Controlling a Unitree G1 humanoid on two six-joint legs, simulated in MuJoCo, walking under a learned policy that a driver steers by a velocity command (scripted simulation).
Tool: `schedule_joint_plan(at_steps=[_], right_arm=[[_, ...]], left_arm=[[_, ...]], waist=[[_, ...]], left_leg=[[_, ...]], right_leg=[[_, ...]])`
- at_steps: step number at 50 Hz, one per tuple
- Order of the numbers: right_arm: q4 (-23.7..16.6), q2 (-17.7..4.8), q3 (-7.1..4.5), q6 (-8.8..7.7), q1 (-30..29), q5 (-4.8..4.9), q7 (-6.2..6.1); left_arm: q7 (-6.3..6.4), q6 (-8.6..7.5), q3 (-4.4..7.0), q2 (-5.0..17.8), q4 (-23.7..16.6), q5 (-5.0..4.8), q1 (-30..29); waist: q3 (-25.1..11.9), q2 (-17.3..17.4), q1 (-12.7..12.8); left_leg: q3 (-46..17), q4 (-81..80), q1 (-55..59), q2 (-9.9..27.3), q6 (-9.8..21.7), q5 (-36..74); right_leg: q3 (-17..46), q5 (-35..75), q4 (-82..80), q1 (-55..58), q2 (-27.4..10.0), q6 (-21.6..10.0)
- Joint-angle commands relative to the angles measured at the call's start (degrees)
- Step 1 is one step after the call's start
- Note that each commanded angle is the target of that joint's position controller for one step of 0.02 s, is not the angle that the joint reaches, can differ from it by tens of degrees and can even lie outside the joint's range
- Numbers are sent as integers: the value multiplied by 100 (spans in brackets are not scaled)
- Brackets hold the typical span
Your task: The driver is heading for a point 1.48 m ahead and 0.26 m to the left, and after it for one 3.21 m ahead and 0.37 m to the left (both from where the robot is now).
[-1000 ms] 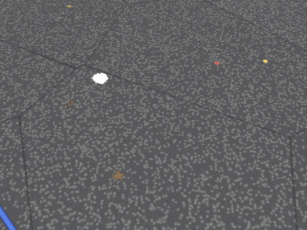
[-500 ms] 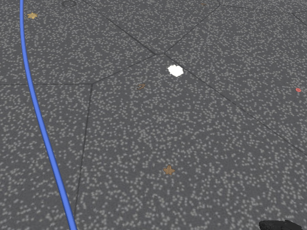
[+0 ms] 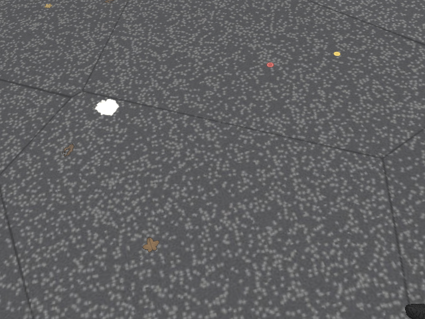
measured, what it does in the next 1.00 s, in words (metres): walks ahead, turning left: left foot, then right foot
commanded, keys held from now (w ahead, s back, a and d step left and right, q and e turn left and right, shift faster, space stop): e+shift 0.06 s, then q+shift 0.58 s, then w+q+shift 0.24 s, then w+e+shift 0.12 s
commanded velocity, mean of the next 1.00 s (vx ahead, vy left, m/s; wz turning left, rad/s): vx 0.18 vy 0.00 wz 0.38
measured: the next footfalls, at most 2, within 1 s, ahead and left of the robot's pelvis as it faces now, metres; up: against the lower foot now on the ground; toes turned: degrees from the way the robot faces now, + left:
left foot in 0.30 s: +0.11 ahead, +0.15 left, +0.00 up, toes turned -4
right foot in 0.62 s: +0.11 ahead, -0.10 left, +0.00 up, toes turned +18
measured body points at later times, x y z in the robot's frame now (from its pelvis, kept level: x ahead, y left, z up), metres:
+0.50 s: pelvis +0.04 +0.02 +0.00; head +0.09 +0.03 +0.44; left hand +0.23 +0.29 -0.09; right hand +0.16 -0.27 -0.10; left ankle +0.07 +0.15 -0.74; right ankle +0.01 -0.10 -0.69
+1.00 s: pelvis +0.12 +0.03 +0.00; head +0.13 +0.02 +0.45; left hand -0.02 +0.29 -0.10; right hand +0.41 -0.11 -0.09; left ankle +0.10 +0.24 -0.64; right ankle +0.07 -0.11 -0.74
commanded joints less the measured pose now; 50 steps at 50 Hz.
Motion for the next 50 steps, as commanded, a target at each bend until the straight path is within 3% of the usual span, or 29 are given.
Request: schedule_joint_plan(at_steps=[1,4,8,10,12,14,15,17,18,20,21,23,24,26,28,30,31,32,33,34,35,36,37,40,43,44,45,47,50], right_arm=[[-367,-380,-70,-141,-102,2,-1],[-263,-291,-8,-118,-42,55,11],[-112,-225,72,-50,81,88,82],[-74,-148,130,-60,156,94,142],[-130,-261,119,-81,134,135,179],[-231,-507,61,-123,151,167,201],[-289,-651,33,-145,158,153,207],[-329,-1160,-108,-182,266,189,197],[-294,-1145,-146,-189,551,235,199],[-174,-1018,-127,-229,1271,82,157],[-167,-1035,-140,-281,1310,69,132],[-288,-994,-178,-235,821,232,24],[-348,-902,-180,-130,653,307,-32],[-445,-926,-231,98,577,284,-106],[-554,-973,-280,204,499,270,-107],[-667,-916,-265,237,258,365,-95],[-685,-727,-210,230,357,360,-95],[-690,-247,-91,219,730,256,-60],[-767,-574,-170,120,850,211,-50],[-749,-908,-242,63,809,229,-13],[-666,-1029,-276,57,788,229,14],[-563,-947,-262,52,837,197,26],[-559,-799,-211,28,787,200,73],[-697,-521,-89,-88,538,257,164],[-805,-482,-57,-146,391,292,206],[-757,-454,-37,106,100,-422,491],[-769,-327,-15,169,103,-365,608],[-675,-235,16,138,215,-224,689],[-741,-352,46,6,-200,-230,722]], left_arm=[[137,-73,244,924,-561,-2,-341],[191,-25,249,991,-557,-13,-318],[141,-14,33,591,-475,161,-402],[57,-56,-140,243,-352,262,-505],[-16,-102,-151,332,-236,300,-591],[11,-88,-53,645,-154,207,-620],[46,-85,-2,754,-94,162,-456],[124,-135,30,656,-194,286,-174],[167,-145,14,541,-284,318,-492],[194,-134,-16,292,-541,192,-1149],[166,-122,2,269,-550,131,-1114],[112,-135,-2,185,-497,100,-1046],[96,-164,-8,114,-478,95,-1108],[13,-227,-37,-65,-395,45,-1040],[-70,-259,-2,-9,-248,-7,-722],[-91,-267,91,117,-43,5,-200],[-50,-243,186,349,33,29,-12],[17,-176,295,900,-84,169,-90],[-30,-209,289,980,-185,447,-279],[-15,-300,220,757,-312,396,-531],[43,-363,171,597,-310,223,-673],[112,-415,163,587,-300,103,-655],[164,-470,142,573,-231,65,-482],[150,-627,117,564,-55,146,208],[80,-701,114,577,78,194,542],[-43,-634,70,614,292,390,916],[-91,-649,71,592,355,393,1029],[-107,-723,36,544,503,366,1112],[-78,-736,20,557,744,282,1240]], waist=[[-1106,-607,-162],[-1122,-706,-111],[-1134,-1017,78],[-1030,-1030,97],[-737,-1095,119],[-438,-1037,38],[-391,-875,64],[-577,300,396],[-681,783,169],[-824,1366,-342],[-953,1049,-319],[-984,585,-65],[-986,573,-58],[-1128,714,-86],[-1249,874,-55],[-1251,862,203],[-1234,622,193],[-1194,-967,-72],[-938,-1584,-133],[-634,-1290,-210],[-409,-1149,-197],[-393,-984,-152],[-350,-878,-45],[-271,-753,263],[-69,-754,378],[97,-177,367],[226,-413,395],[353,-713,293],[471,-724,272]], left_leg=[[-420,-320,-668,-92,-77,603],[-398,-1169,-530,-196,-239,808],[-171,-1791,401,108,-267,898],[-97,-2274,999,263,-174,907],[65,-2699,1308,205,-36,844],[241,-3473,1320,49,156,1278],[112,-3761,1298,64,269,1904],[-1014,-3714,1516,595,816,4093],[-1870,-4098,1645,1011,1336,4009],[-3360,-4720,2639,1721,2160,4017],[-3312,-4649,2896,1706,2129,3952],[-2640,-4464,2865,1250,1619,3712],[-2462,-4460,2807,1023,1422,3489],[-2425,-4418,2563,784,1313,3422],[-2518,-4399,2264,691,1245,3217],[-2595,-4249,1757,487,1017,2411],[-2430,-3953,1088,209,738,1336],[-1485,-2467,-88,-600,343,-542],[-1123,-1270,-814,-477,204,-944],[-981,-610,-1032,1,209,-395],[-783,-341,-1349,113,167,90],[-667,-15,-1577,194,107,447],[-583,276,-1773,292,69,730],[-340,708,-2182,462,45,1301],[-399,669,-2477,563,-37,1705],[-244,632,-2228,277,32,1609],[-414,429,-2152,202,84,1726],[-770,18,-2166,13,183,1922],[-595,-1056,-2170,48,275,1839]], right_leg=[[1765,2971,-873,1474,-1275,-966],[1738,2665,-778,1521,-1206,-911],[1418,2469,-693,1000,-1184,-850],[1278,2228,-741,686,-1181,-831],[1246,1862,-754,496,-1219,-818],[1200,1688,-546,591,-1163,-706],[1169,1452,-403,755,-1067,-561],[446,508,455,566,-222,-42],[-47,66,1152,233,216,308],[296,-2445,2655,-1179,599,501],[598,-2622,3365,-1457,469,525],[702,-1934,2782,-1500,202,568],[598,-1688,2146,-1344,202,633],[409,-1204,1375,-767,391,734],[341,-803,569,-129,491,722],[215,142,-725,755,471,643],[473,461,-1112,1480,8,478],[2198,304,-1469,2042,-1545,-198],[3426,-798,-1895,1402,-2471,-857],[3289,-2058,-2090,1213,-2410,-921],[2769,-2438,-2139,1274,-2064,-684],[2353,-2391,-2125,1525,-1816,-460],[1996,-2128,-2125,1662,-1728,-360],[1269,-1813,-2184,1952,-1613,-261],[856,-1585,-2278,2072,-1687,-300],[565,-1642,-2353,1638,-1739,-155],[526,-1668,-2406,1421,-1685,-155],[558,-1776,-2556,1372,-1764,-296],[418,-1529,-2745,1762,-1882,-523]])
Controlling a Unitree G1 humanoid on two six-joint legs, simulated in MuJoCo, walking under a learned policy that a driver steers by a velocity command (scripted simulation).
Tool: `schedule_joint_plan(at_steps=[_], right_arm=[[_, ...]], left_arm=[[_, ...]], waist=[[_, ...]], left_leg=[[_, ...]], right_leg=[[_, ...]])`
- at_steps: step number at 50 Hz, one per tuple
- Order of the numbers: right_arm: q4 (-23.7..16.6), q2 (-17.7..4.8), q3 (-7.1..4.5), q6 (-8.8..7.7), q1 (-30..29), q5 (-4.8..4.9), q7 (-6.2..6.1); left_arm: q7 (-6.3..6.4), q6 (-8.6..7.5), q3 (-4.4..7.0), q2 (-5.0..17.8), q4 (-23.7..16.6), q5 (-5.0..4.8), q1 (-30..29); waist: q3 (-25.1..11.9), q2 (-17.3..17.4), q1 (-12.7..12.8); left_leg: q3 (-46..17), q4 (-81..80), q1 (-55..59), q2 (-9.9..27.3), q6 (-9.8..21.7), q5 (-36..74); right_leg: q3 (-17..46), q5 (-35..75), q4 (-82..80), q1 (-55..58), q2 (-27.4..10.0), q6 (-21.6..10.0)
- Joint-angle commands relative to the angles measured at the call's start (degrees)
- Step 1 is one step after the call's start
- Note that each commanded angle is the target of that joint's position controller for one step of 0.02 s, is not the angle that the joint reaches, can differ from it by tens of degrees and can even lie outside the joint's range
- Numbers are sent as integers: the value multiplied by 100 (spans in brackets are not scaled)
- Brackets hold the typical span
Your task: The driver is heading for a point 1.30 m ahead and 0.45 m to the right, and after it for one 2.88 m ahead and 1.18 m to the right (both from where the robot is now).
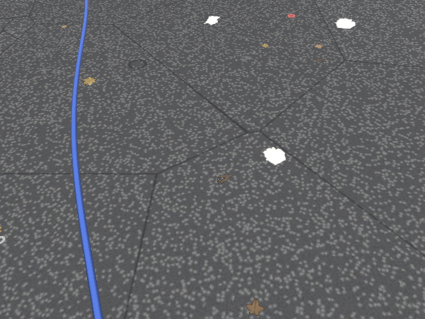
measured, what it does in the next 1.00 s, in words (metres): walks ahead, turning right: left foot, then right foot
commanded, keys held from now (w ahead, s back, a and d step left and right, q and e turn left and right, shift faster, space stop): w+e+shift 0.94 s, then w+q+shift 0.06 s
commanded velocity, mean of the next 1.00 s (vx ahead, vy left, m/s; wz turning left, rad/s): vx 0.94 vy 0.00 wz -0.70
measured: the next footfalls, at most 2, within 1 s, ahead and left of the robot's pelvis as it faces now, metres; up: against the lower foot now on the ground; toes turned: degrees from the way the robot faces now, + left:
left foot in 0.16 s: +0.23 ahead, +0.17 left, +0.00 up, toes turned -2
right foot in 0.64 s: +0.60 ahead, -0.07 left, +0.00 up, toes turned -31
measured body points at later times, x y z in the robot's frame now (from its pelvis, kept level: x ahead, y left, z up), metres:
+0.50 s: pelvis +0.34 +0.05 -0.02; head +0.36 +0.05 +0.43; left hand +0.60 +0.23 -0.11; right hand +0.21 -0.19 -0.15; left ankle +0.19 +0.17 -0.74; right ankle +0.47 -0.09 -0.67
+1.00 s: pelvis +0.75 -0.13 -0.02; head +0.78 -0.16 +0.43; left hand +0.93 +0.12 -0.13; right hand +0.82 -0.46 -0.07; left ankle +1.02 -0.14 -0.71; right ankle +0.57 -0.05 -0.74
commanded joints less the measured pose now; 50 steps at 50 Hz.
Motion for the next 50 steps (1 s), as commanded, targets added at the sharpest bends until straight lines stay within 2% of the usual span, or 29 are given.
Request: schedule_joint_plan(at_steps=[1,3,5,6,7,8,9,10,11,12,14,17,21,24,27,28,30,31,32,33,34,35,36,38,39,42,44,47,50], right_arm=[[-623,-390,14,-192,-1064,-58,111],[-727,-234,130,-278,-1533,14,137],[-734,-172,176,-339,-1455,46,82],[-624,-276,130,-377,-983,39,0],[-288,-412,41,-456,163,49,-117],[135,-745,-99,-531,1519,-50,-273],[186,-1590,-257,-594,2281,-201,-427],[79,-1599,-224,-619,2170,-137,-482],[157,-1200,-102,-588,1513,-151,-506],[153,-729,10,-607,1121,-91,-480],[219,-271,144,-657,724,23,-493],[535,33,221,-800,985,132,-456],[809,111,244,-929,1185,92,-451],[1001,-74,232,-912,1360,77,-559],[1040,-563,171,-845,1436,83,-696],[1009,-778,117,-781,1362,72,-760],[804,-1100,3,-597,802,2,-797],[698,-1083,-12,-528,572,14,-715],[645,-539,85,-561,267,33,-563],[-43,-41,265,-732,837,45,-523],[-279,-285,308,-912,470,47,-527],[-240,-469,309,-1010,280,48,-513],[-240,-474,309,-993,155,20,-507],[-134,-378,376,-737,282,-187,-509],[-142,-318,405,-612,249,-217,-489],[-578,-152,517,-537,-768,-122,-396],[-770,8,595,-555,-1280,17,-360],[-911,-135,565,-592,-1532,110,-380],[-617,-450,408,-664,-764,41,-442]], left_arm=[[4,-80,155,783,-110,-79,-89],[-19,-60,128,743,71,-88,98],[-25,-6,177,986,262,-85,156],[-33,21,209,1150,350,-97,123],[-55,35,215,1213,397,-130,-81],[-85,-19,170,1108,316,-156,-265],[-163,-64,-64,124,-94,-220,-255],[-134,-76,33,399,-240,-316,-651],[-126,-8,94,456,-247,-333,-769],[-161,26,62,393,-149,-285,-747],[-260,200,60,231,92,-151,-510],[-398,432,28,44,-35,-117,-975],[-484,488,-55,27,-365,-154,-1894],[-559,468,-137,113,-637,-120,-2551],[-548,477,-174,230,-693,-173,-2592],[-508,499,-141,366,-590,-184,-2182],[-374,523,90,871,-57,-186,-246],[-255,478,281,1165,306,-189,767],[-118,532,441,1319,325,-355,284],[-151,562,461,1905,56,-111,-374],[-111,557,524,1880,-96,-107,-261],[-41,511,439,1433,3,-93,-305],[-16,439,353,1147,91,-87,-510],[44,233,257,1002,38,-126,-820],[33,151,210,930,31,-163,-869],[-13,0,251,1059,18,-184,-751],[-69,-6,298,1090,72,-217,-545],[-102,1,361,1209,159,-265,-266],[-21,-53,331,1278,353,-211,-123]], waist=[[1255,-831,-147],[1334,-961,43],[1277,-1092,-43],[1061,-1131,-310],[523,-873,-969],[-457,-500,-1614],[-1448,1316,-1663],[-1496,1093,-1701],[-548,654,-1198],[2,316,-948],[434,587,-528],[855,535,-425],[1264,326,-364],[1471,77,-338],[1079,212,-123],[772,406,149],[-150,576,1128],[-507,230,1477],[93,-1121,1101],[-278,-1704,-43],[-885,-876,317],[58,-36,90],[563,370,-262],[905,516,-677],[975,489,-761],[1208,228,-501],[1108,-48,-185],[750,-381,97],[152,-482,-159]], left_leg=[[567,-1233,-846,241,111,4],[1031,-2120,80,318,200,-250],[1225,-2761,1088,44,340,-1011],[1334,-2962,1807,-212,426,-1345],[1327,-3341,3238,-404,508,-990],[884,-3207,5341,-36,549,-1057],[-1821,-4034,6936,2014,690,-4095],[-3568,-5168,6143,2417,607,-4925],[-2757,-5027,5404,2312,538,-4279],[-1839,-5000,4722,2069,514,-3288],[-494,-5250,3970,1524,345,-2064],[567,-5503,3743,1382,228,-848],[1762,-5722,3677,1081,140,861],[2350,-5799,4079,998,76,2379],[2656,-5076,4548,1092,-19,6098],[2621,-4492,4780,1222,-31,7069],[2358,-2114,4451,1459,144,7652],[2227,-168,3593,1251,284,5989],[2086,2194,1871,-42,234,-286],[1214,3650,-346,-477,-51,-2177],[233,3560,-943,-326,-17,-1941],[147,2820,-1001,6,40,-1637],[152,2119,-618,256,18,-1449],[177,1406,152,497,-165,-1446],[268,1002,433,602,-265,-1493],[668,-751,933,613,-423,-514],[787,-1940,1305,407,-345,597],[798,-2827,1657,99,-151,1212],[1002,-3339,2487,-252,204,904]], right_leg=[[1445,-937,-1381,-90,-1422,-904],[1344,-190,-1472,-368,-1300,-945],[1273,1202,-1174,-433,-1362,-989],[1260,2546,-623,-439,-1392,-1016],[953,3978,728,-744,-1205,-958],[694,3423,2522,-1919,-775,-838],[725,-546,4884,-3843,103,-656],[1711,-820,5849,-4350,450,-791],[1727,-223,6241,-4635,113,-798],[1543,250,6023,-4535,-216,-742],[1376,604,5767,-4180,-468,-544],[1235,996,5966,-4516,-570,-459],[835,1848,5311,-4792,-395,-511],[283,1956,4073,-4623,-222,-720],[-381,1836,3087,-3300,400,-1040],[-403,1590,3023,-2823,558,-1128],[-62,830,2983,-888,777,-1433],[423,598,2303,517,815,-1627],[1265,313,1863,998,473,-1760],[4138,1348,1565,2046,-627,-2738],[5593,-386,259,2283,-1193,-3136],[5595,-992,-373,1302,-1204,-2755],[5103,-731,-426,360,-986,-2451],[4150,128,-428,-976,-442,-2201],[3817,240,-495,-1530,-213,-2138],[3202,1022,-733,-2378,277,-1976],[3023,1835,-618,-2191,457,-1684],[3184,3118,-290,-1271,251,-1410],[2920,5282,536,-21,-34,-1098]])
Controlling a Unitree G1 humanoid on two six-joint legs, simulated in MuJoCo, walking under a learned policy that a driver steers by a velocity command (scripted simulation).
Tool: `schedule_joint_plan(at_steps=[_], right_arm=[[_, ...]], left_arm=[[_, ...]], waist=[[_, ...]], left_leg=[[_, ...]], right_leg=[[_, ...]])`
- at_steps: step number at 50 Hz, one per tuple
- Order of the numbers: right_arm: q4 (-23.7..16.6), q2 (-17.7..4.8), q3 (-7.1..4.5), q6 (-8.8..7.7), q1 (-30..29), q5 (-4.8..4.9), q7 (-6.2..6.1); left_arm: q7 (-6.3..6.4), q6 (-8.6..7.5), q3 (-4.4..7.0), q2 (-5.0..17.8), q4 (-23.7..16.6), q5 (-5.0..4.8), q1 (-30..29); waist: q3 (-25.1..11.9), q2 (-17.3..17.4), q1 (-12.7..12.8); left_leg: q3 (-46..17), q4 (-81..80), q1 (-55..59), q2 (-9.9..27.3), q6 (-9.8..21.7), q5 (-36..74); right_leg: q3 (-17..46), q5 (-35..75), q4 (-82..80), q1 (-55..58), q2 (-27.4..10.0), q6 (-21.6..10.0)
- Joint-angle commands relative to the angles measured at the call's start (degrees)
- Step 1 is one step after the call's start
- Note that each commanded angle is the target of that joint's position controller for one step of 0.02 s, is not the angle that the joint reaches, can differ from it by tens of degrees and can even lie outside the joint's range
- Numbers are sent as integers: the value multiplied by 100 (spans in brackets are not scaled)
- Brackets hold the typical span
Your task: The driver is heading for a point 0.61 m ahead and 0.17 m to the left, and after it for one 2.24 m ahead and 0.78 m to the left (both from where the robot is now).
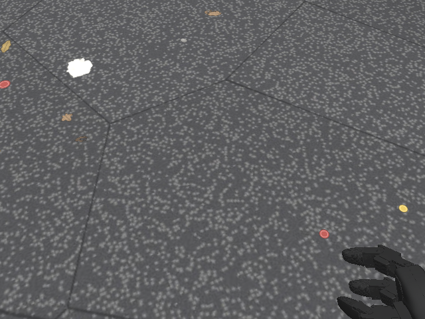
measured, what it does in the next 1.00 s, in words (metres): walks ahead, turning left: left foot, then right foot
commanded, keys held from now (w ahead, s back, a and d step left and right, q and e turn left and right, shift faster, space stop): w+q+shift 0.92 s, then w+e+shift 0.08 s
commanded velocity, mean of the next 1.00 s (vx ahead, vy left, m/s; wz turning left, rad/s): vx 1.00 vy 0.00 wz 0.61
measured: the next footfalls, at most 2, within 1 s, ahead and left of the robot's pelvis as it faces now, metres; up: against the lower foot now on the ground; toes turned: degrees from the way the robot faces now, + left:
left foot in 0.06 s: +0.25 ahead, +0.15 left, +0.00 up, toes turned -3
right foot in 0.46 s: +0.62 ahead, -0.05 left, +0.00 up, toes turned +14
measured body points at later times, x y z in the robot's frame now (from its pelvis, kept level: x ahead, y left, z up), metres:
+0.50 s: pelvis +0.46 +0.05 -0.01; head +0.49 +0.05 +0.44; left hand +0.71 +0.29 -0.04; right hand +0.43 -0.23 -0.13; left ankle +0.23 +0.14 -0.68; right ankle +0.58 -0.05 -0.73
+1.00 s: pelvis +0.87 +0.24 -0.02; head +0.90 +0.25 +0.43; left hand +0.78 +0.49 -0.13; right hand +1.15 +0.10 -0.14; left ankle +0.90 +0.28 -0.73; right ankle +0.85 +0.03 -0.59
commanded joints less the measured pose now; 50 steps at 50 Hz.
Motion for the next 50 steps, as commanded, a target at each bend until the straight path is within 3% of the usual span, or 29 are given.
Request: schedule_joint_plan(at_steps=[1,2,3,4,5,7,9,11,14,17,19,21,22,23,24,25,27,32,37,39,41,42,43,44,45,46,47,48,50], right_arm=[[142,-1027,-433,-97,1288,38,-127],[486,-1223,-555,-82,2471,76,-215],[773,-1541,-687,-72,3704,-5,-321],[888,-2089,-806,-94,3435,-209,-246],[829,-1502,-765,-45,2836,-36,-97],[847,-869,-671,-62,2216,77,14],[1219,-601,-557,-97,2587,83,3],[1435,-696,-587,-157,2883,158,-33],[1378,-887,-678,-176,2780,145,-84],[1364,-1118,-783,-192,2785,235,-12],[1432,-1148,-804,-178,2972,293,5],[1513,-1273,-833,-140,3119,275,-20],[1513,-1360,-859,-138,3054,273,-2],[1400,-1199,-827,-194,2902,289,17],[1184,-302,-625,-226,3077,406,-36],[978,-504,-585,-139,3115,399,-65],[1024,-673,-621,11,2221,172,-11],[534,-212,-522,352,1335,16,251],[-34,-318,-365,340,346,41,499],[-46,-388,-345,320,177,42,523],[141,-640,-418,297,759,52,455],[348,-842,-508,280,1540,43,402],[708,-1093,-649,269,2719,31,314],[1017,-1370,-817,295,3335,58,159],[949,-1903,-934,379,2864,161,27],[600,-2373,-1028,444,2642,25,20],[559,-1951,-978,442,2619,46,-58],[677,-1557,-870,374,2371,42,-130],[695,-1158,-698,135,1906,15,-170]], left_arm=[[55,-110,241,1190,-151,128,-103],[56,-89,242,1193,-187,220,-472],[92,-122,116,701,-292,292,-685],[-11,-167,-135,-295,-558,-13,279],[27,-182,-200,100,-477,152,6],[-21,-172,-184,441,-720,298,-1177],[-89,-111,-266,267,-1053,464,-1610],[-133,-57,-383,106,-1251,521,-1764],[-226,-86,-552,65,-1699,403,-2693],[-266,-98,-615,25,-1810,234,-3053],[-181,-107,-550,197,-1793,234,-3028],[-53,-136,-413,426,-1603,261,-2415],[35,-163,-317,562,-1392,281,-1651],[169,-192,-161,915,-1270,348,-646],[264,-159,-23,1297,-1190,522,28],[249,-73,44,1361,-1145,395,-191],[195,-84,-125,383,-1138,311,-877],[96,-296,-203,-43,-533,127,-586],[111,-389,-146,229,-388,126,-971],[129,-383,-101,501,-293,127,-674],[190,-257,-2,927,-334,141,-509],[222,-144,49,1124,-396,170,-624],[233,-47,69,1195,-514,193,-838],[176,-1,53,1038,-500,269,-784],[87,-37,-178,157,-723,372,-722],[91,-145,-177,452,-1423,202,-502],[102,-249,-198,682,-1397,225,-977],[110,-264,-235,650,-1258,176,-907],[97,-78,-315,453,-1023,298,-690]], waist=[[-904,-387,-967],[-1286,-412,-1701],[-1780,12,-2187],[-2049,2258,-1193],[-1439,1415,-1167],[-518,44,-1056],[-166,186,-846],[41,382,-740],[382,319,-793],[252,449,-941],[101,368,-975],[-458,231,-716],[-931,100,-323],[-1507,-101,157],[-2275,-1201,117],[-2389,-1688,-144],[-749,-412,-254],[49,-557,-701],[433,-251,-965],[422,-161,-946],[-80,-453,-1320],[-538,-540,-1778],[-1078,-527,-2300],[-1278,-9,-2368],[-851,1364,-1708],[-2200,1544,-1422],[-1746,402,-1552],[-820,-117,-1199],[-301,-594,-658]], left_leg=[[604,-100,2599,-687,372,-620],[672,-148,3616,-575,488,-1021],[-251,177,4841,160,632,-2627],[-4163,-1179,5869,1641,1523,-3802],[-5330,-1864,5466,1558,1776,-4590],[-3499,-1785,4093,1008,1673,-3436],[-2700,-1846,3322,464,1526,-2542],[-2529,-2047,3048,341,1661,-2126],[-2096,-2569,2019,164,1659,-1699],[-1825,-2814,1415,67,1404,-608],[-1806,-2364,2036,127,1229,241],[-1622,-1030,2555,-1,1013,1853],[-1431,190,2288,-259,886,2061],[-1225,1745,1447,-504,788,1074],[-640,3525,85,-964,735,-2766],[-291,4487,-632,-774,778,-2840],[-133,4405,-992,-208,758,-1998],[-8,4014,-1170,242,620,-1829],[766,1949,-127,28,753,-230],[1294,1284,676,-393,956,-51],[1482,1155,1468,-829,1144,-520],[1387,1148,2338,-990,1283,-808],[1110,985,3686,-1071,1488,-1011],[597,725,4986,-980,1633,-1413],[-1107,677,5188,18,1849,-867],[-3941,-717,6579,946,2935,-1957],[-4150,-1567,6055,1119,2636,-2676],[-3608,-1757,4911,1055,2355,-2495],[-2535,-1757,3169,721,2066,-1421]], right_leg=[[346,6553,1352,-411,-1261,-75],[43,6454,2772,-783,-1111,23],[-312,4939,4928,-1858,-831,95],[-492,-182,6742,-4023,324,462],[-416,-17,6776,-4904,-109,257],[-734,831,6033,-4759,-788,340],[-824,697,5351,-4559,-1003,524],[-932,440,4772,-4712,-1166,727],[-1245,1201,3079,-4171,-1247,1020],[-1539,2397,2055,-2588,-964,1054],[-1461,2526,1643,-2379,-919,996],[-1544,1802,1310,-1543,-653,862],[-1502,1573,1278,-529,-735,775],[-653,460,1206,710,-1629,584],[1652,-1585,680,1969,-3389,245],[3434,-2424,-91,1647,-3764,-110],[1575,-1064,-147,229,-3125,12],[-732,1936,-542,-737,-2644,336],[-2650,3257,-1149,-1514,-2030,655],[-2984,5366,-864,-1322,-1992,708],[-3001,7712,316,-748,-2160,763],[-2945,8233,1453,-771,-2293,737],[-2808,8023,3000,-1264,-2373,692],[-2770,4838,5024,-2407,-1902,794],[-2649,-502,7458,-4123,-955,962],[-1350,-587,8239,-5602,-705,1056],[-1020,75,7749,-5877,-1116,988],[-1148,502,7116,-5634,-1382,957],[-1153,467,6379,-4628,-1750,978]])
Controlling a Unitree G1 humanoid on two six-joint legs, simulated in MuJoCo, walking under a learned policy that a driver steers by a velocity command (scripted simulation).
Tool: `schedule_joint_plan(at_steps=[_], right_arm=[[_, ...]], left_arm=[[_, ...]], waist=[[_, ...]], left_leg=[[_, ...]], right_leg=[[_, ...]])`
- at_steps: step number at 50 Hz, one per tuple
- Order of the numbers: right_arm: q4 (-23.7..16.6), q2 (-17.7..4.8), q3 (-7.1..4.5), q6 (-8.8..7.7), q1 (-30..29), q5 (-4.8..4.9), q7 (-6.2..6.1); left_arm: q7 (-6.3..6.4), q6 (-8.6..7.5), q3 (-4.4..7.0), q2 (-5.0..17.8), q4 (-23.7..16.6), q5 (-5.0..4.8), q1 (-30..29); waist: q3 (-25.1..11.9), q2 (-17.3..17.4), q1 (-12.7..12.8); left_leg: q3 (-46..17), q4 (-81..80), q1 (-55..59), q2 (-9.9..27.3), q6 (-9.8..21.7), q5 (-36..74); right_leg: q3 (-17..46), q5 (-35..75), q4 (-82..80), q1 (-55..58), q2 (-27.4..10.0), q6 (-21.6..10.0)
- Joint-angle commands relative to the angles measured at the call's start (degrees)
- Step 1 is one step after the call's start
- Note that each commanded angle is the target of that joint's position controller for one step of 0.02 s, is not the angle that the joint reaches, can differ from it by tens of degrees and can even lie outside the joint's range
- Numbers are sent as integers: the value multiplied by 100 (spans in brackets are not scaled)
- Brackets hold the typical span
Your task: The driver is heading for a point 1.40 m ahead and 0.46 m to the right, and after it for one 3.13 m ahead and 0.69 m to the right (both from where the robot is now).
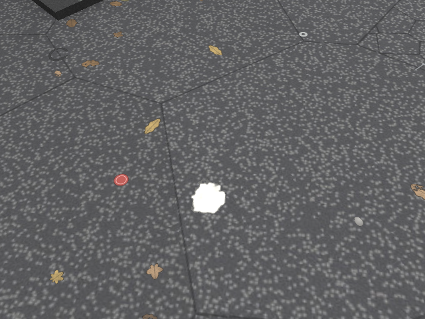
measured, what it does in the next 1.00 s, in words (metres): walks ahead, turning right: right foot, then left foot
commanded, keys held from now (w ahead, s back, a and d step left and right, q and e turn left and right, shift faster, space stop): w+e+shift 0.92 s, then w+q+shift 0.08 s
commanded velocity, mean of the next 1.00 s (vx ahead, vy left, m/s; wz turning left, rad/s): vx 1.00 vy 0.00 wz -0.64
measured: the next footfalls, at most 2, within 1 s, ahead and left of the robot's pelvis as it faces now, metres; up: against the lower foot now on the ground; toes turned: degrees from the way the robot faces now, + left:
right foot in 0.34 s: +0.52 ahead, -0.13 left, +0.00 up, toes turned -11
left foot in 0.76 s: +0.99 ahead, -0.12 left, +0.00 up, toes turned -35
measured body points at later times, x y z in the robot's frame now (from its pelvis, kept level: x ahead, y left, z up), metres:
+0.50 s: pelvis +0.47 -0.11 +0.02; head +0.49 -0.11 +0.47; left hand +0.54 +0.18 -0.11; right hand +0.58 -0.38 -0.06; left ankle +0.46 +0.06 -0.60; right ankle +0.48 -0.13 -0.71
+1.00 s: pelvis +0.92 -0.24 +0.03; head +0.94 -0.26 +0.48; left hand +1.26 -0.17 -0.04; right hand +0.72 -0.47 -0.08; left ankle +0.95 -0.10 -0.71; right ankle +0.88 -0.34 -0.62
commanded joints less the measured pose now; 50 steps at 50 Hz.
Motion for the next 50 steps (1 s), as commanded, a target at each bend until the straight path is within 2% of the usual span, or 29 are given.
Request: schedule_joint_plan(at_steps=[1,2,5,9,10,12,14,16,17,18,19,20,21,22,25,29,32,34,36,37,38,39,40,41,42,43,44,47,50], right_arm=[[-243,-574,-135,-357,362,13,-125],[-131,-542,-112,-455,445,36,-91],[121,-511,-118,-649,778,65,25],[241,-484,-63,-799,874,142,41],[256,-507,-39,-852,922,134,23],[364,-567,-43,-838,1046,109,-78],[336,-840,-108,-702,967,-42,-257],[169,-1099,-202,-467,436,-207,-368],[73,-1170,-234,-413,-12,-168,-363],[-130,1,78,-560,37,-253,-213],[-594,70,171,-680,392,14,-122],[-654,-296,217,-804,78,-64,-119],[-666,-434,218,-853,-161,-76,-78],[-680,-395,252,-820,-261,-147,-76],[-822,-240,352,-443,-300,-301,-30],[-1365,-52,482,-407,-1611,-131,65],[-1499,-28,490,-445,-2008,-34,56],[-1579,-114,462,-478,-2089,-14,25],[-1398,-427,321,-510,-1418,-6,-66],[-1185,-709,185,-535,-548,45,-144],[-856,-984,29,-562,761,28,-247],[-637,-1341,-129,-575,2001,-134,-371],[-735,-1766,-231,-528,1311,-274,-312],[-872,-1136,-218,-474,669,-209,-264],[-870,-578,-85,-457,386,-156,-240],[-706,-372,-40,-455,422,-176,-215],[-493,-338,-21,-481,591,-165,-233],[8,-26,54,-660,987,7,-107],[180,-208,34,-795,879,7,-31]], left_arm=[[-36,119,158,919,-291,73,458],[-92,226,140,803,-298,39,442],[-184,273,91,618,-596,-130,-670],[-330,219,75,463,-568,-306,-1123],[-357,175,55,379,-649,-301,-1197],[-356,145,108,556,-565,-226,-1246],[-353,196,207,865,-364,-165,-736],[-291,254,430,1292,254,-193,1319],[-206,291,599,1531,518,-167,2437],[-136,364,637,1702,665,-164,2165],[-122,398,719,1990,409,-128,1530],[-110,373,706,1635,187,-135,1242],[-100,366,648,1353,247,-172,1075],[-93,330,617,1240,296,-169,947],[-64,133,545,1188,291,-219,785],[-86,38,627,1298,277,-274,917],[-111,49,701,1396,385,-326,1308],[-60,66,741,1464,386,-300,1276],[-18,50,787,1657,318,-276,1041],[-37,28,829,1875,265,-229,822],[-55,-30,822,1859,162,-186,405],[-44,-97,606,1032,-6,-137,322],[-65,-52,404,535,-397,-477,1118],[6,79,413,1046,-158,-280,782],[-45,145,461,1212,-160,-158,232],[-116,196,468,1175,-189,-98,-67],[-211,260,454,1038,-303,-23,-365],[-367,445,279,560,-681,13,-695],[-426,391,146,518,-1031,40,-1157]], waist=[[-319,-666,78],[-255,-478,140],[424,-274,-190],[145,-174,-426],[306,36,-368],[167,132,-341],[-377,513,-6],[-1233,651,1048],[-1409,336,1756],[-1020,-1204,914],[-1775,-1952,349],[-1409,-562,450],[-833,217,217],[-378,540,-34],[73,388,-441],[378,-20,10],[27,-264,424],[-102,-355,434],[-644,-359,74],[-1180,-391,-430],[-1726,-351,-1165],[-2496,588,-1446],[-3182,2606,-564],[-2352,1460,-606],[-1555,676,-679],[-1021,107,-651],[-702,39,-590],[-321,416,-328],[34,451,-57]], left_leg=[[-2845,-2595,1132,2074,794,1027],[-2517,-2778,820,2011,753,972],[-1327,-3316,786,1615,306,1921],[-153,-3835,1515,1362,-346,3501],[-9,-3761,1672,1602,-462,4180],[254,-3423,2505,1709,-677,6030],[374,-2485,3241,1938,-847,7935],[435,238,2983,2058,-910,8721],[581,2752,1989,1669,-894,7261],[230,4861,-630,717,-893,-390],[-734,5935,-2515,309,-1071,-1360],[-1212,5339,-2703,788,-899,-560],[-1206,4628,-2435,1083,-861,-84],[-1104,4120,-2126,1270,-909,-42],[-869,2974,-1407,1585,-1216,-246],[-409,718,-905,1530,-1408,1448],[-319,-244,-655,1226,-1300,2363],[-427,-770,-430,1112,-1197,2285],[-495,-1083,786,830,-1081,1783],[-582,-1024,1753,837,-1019,1314],[-828,-830,3125,1233,-918,791],[-2120,-813,4445,2614,-785,-1208],[-5608,-2127,5125,4014,-135,-2333],[-5419,-2313,4393,3671,-63,-3179],[-4219,-2269,3610,3339,-154,-2543],[-3379,-2327,2945,3126,-215,-1356],[-2687,-2431,2539,2883,-325,-639],[-1687,-2721,1977,2731,-416,664],[-974,-3246,1422,2509,-296,1321]], right_leg=[[117,-32,-510,-1492,-475,4],[105,-97,-870,-1383,-525,36],[-84,1134,-2323,-1875,-530,-159],[-616,3014,-3937,-1185,107,-563],[-612,3275,-4324,-1163,46,-664],[-966,3184,-4653,-1014,432,-803],[-1195,2379,-4659,-496,940,-911],[-1052,1431,-4563,1213,1239,-1160],[-522,1017,-5035,2332,980,-1527],[784,1246,-4310,3467,122,-1842],[4123,-78,-5803,4404,-800,-2913],[4497,-638,-6745,3933,-926,-2665],[4009,-674,-6931,3000,-800,-2386],[3510,-157,-7007,2120,-551,-2171],[2450,475,-7267,477,156,-1993],[1900,1887,-7519,-162,636,-1697],[1987,3332,-7230,729,557,-1396],[2074,3839,-6910,1269,459,-1265],[2112,5127,-5983,1496,479,-998],[2105,5382,-4957,1450,514,-888],[1981,4843,-3573,801,693,-811],[1477,1478,-1627,-109,998,-872],[794,-1060,-227,-1678,1444,-679],[615,-346,5,-2316,798,-765],[436,154,-259,-2357,563,-725],[347,291,-456,-2264,399,-677],[341,287,-609,-2239,239,-667],[346,251,-793,-2418,-34,-633],[538,842,-1859,-2414,155,-588]])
